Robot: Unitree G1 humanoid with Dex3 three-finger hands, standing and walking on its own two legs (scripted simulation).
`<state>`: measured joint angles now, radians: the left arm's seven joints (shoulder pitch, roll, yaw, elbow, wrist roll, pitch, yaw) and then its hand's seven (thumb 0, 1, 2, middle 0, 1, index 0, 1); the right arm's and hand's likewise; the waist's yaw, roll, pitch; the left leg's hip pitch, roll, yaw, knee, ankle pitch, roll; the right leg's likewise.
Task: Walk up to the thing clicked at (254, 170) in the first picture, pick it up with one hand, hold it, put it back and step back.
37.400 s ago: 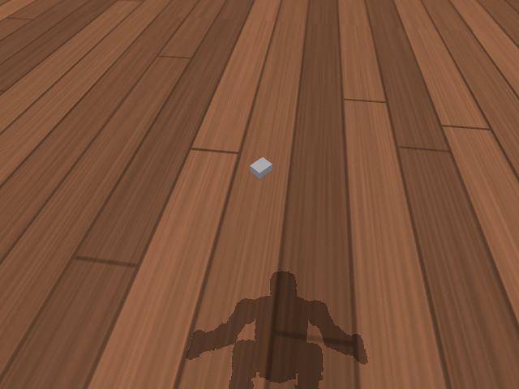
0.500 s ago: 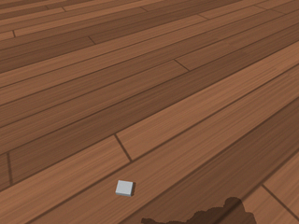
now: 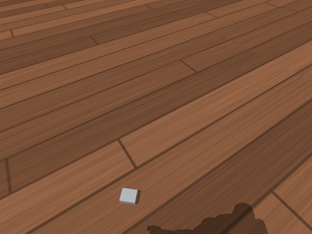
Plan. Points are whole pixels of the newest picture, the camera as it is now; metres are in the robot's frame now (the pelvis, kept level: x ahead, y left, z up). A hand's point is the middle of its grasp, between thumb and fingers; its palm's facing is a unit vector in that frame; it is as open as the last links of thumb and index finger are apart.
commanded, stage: stand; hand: left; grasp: from above
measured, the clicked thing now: (129, 196) +0.44 +0.23 -0.76
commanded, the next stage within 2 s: step back in 0.38 s
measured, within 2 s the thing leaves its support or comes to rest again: neither
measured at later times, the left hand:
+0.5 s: hand out of the picture +0.08 +0.26 -0.16, palm faces +0.02 -0.93 -0.36, open 7.3 cm
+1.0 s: hand out of the picture +0.04 +0.32 -0.18, palm faces -0.09 -0.93 -0.34, open 7.3 cm
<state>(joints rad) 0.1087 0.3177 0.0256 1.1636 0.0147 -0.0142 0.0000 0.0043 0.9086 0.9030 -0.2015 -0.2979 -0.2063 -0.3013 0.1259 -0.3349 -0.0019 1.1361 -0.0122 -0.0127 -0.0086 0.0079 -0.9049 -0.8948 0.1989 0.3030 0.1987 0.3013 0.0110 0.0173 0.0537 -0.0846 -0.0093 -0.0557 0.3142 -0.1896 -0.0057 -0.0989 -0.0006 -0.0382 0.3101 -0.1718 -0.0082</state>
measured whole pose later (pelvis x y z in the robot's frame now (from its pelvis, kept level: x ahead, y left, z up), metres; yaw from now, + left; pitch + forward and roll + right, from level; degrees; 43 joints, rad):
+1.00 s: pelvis -0.09 +0.07 -0.02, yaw -4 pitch -1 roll -1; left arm 0.10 0.38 0.07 0.88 0.01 0.06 0.02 0.00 0.91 0.90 -0.20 -0.30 -0.21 -0.30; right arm 0.14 -0.33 -0.05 0.89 -0.02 0.02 -0.03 0.01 -0.90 -0.89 0.20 0.30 0.20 0.30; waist -0.01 -0.04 0.20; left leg -0.26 -0.03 0.03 0.56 -0.27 0.07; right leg -0.38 0.10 0.15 1.02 -0.48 0.01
